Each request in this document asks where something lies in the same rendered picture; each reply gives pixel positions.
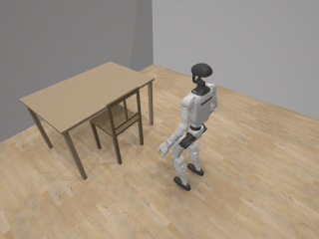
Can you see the robot right upper arm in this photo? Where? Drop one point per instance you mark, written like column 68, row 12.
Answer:
column 214, row 102

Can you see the right robot forearm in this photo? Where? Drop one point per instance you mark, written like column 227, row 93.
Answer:
column 210, row 111

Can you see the robot left shin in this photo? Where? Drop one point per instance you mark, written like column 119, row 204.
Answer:
column 180, row 170

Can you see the table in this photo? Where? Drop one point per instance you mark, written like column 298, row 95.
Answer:
column 69, row 103

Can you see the chair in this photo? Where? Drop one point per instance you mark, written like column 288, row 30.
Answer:
column 116, row 119

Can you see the left robot forearm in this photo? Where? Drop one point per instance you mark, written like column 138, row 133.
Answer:
column 175, row 136

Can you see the robot right foot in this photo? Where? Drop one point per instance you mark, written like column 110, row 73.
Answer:
column 192, row 168

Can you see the robot left upper arm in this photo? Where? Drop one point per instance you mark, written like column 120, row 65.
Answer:
column 187, row 104

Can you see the robot left hand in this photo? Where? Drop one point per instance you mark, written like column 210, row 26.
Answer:
column 164, row 149

